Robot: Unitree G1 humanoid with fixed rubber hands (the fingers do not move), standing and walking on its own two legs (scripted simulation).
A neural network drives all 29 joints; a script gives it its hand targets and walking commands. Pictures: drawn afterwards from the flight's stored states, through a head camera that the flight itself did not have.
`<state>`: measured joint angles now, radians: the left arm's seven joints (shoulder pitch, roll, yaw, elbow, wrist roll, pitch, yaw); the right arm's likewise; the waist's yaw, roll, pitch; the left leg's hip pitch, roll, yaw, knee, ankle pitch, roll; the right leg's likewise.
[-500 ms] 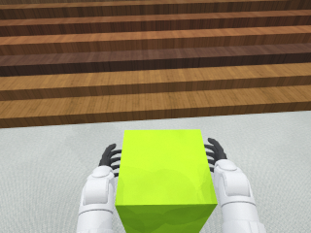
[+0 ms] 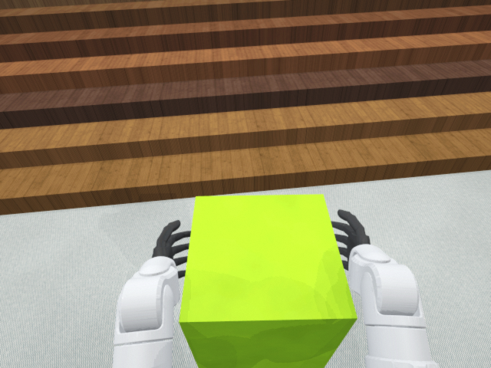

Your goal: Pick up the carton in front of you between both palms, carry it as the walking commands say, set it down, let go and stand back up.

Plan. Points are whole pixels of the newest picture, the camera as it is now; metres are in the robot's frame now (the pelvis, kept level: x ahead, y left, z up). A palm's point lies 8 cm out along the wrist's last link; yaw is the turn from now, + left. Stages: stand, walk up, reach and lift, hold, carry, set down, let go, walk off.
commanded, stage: carry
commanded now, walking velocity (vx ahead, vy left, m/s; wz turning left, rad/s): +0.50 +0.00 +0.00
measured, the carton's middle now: (260, 287) +0.28 -0.01 +0.01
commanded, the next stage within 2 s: none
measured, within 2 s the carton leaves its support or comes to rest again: neither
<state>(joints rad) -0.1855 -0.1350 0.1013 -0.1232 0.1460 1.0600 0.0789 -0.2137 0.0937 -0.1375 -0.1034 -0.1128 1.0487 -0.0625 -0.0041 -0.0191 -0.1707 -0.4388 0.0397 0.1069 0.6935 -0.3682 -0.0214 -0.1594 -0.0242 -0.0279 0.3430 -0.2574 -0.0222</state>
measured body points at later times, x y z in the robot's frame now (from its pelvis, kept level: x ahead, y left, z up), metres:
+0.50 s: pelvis +0.28 -0.02 -0.03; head +0.26 -0.03 +0.42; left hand +0.56 +0.11 +0.06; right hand +0.56 -0.19 +0.06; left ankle +0.11 +0.11 -0.74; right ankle +0.39 -0.11 -0.75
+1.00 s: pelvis +0.61 -0.01 -0.03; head +0.61 +0.00 +0.42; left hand +0.90 +0.13 +0.05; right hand +0.89 -0.18 +0.06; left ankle +0.71 +0.06 -0.75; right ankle +0.40 -0.11 -0.71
